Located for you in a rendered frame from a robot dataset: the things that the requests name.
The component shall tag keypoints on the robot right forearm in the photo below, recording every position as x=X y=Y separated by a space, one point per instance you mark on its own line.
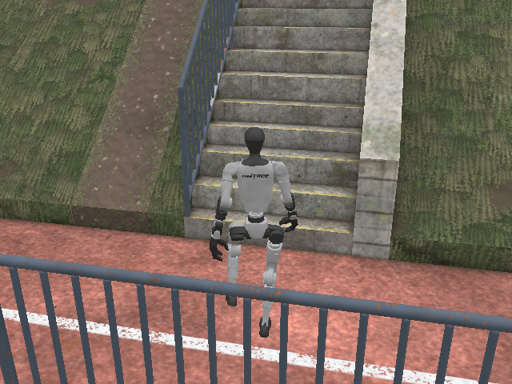
x=291 y=209

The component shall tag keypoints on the left robot shin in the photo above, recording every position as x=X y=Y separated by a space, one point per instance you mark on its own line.
x=232 y=266

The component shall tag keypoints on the right robot upper arm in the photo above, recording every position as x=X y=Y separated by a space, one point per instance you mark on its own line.
x=283 y=181

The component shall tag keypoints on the left robot hand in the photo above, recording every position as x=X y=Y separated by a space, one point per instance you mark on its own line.
x=214 y=250

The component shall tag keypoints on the robot left forearm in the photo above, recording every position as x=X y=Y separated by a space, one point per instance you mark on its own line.
x=219 y=221

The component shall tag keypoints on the humanoid robot torso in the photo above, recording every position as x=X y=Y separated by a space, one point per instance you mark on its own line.
x=255 y=191

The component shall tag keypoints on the left robot upper arm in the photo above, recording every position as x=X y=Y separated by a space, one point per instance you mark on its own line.
x=227 y=184

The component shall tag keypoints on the right robot hand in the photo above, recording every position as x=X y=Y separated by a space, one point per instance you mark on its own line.
x=286 y=220

